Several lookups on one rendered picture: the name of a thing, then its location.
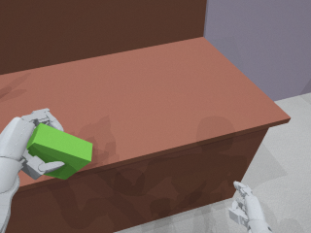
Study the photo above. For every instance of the robot right forearm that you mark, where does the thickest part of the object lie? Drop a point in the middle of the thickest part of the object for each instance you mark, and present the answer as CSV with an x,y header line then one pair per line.
x,y
258,226

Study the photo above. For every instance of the table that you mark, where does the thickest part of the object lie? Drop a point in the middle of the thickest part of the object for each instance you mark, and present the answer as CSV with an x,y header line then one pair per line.
x,y
172,122

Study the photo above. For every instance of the sponge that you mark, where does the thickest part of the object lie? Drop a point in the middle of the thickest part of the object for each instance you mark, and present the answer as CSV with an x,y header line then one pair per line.
x,y
53,145

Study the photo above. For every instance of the left robot hand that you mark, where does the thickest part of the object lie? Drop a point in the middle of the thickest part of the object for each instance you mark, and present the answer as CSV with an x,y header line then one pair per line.
x,y
14,139

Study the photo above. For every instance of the right robot hand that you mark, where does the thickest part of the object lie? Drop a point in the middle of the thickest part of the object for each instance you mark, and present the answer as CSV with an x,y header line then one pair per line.
x,y
251,208

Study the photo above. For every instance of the robot left forearm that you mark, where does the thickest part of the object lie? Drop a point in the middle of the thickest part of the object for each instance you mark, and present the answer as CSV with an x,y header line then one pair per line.
x,y
9,184

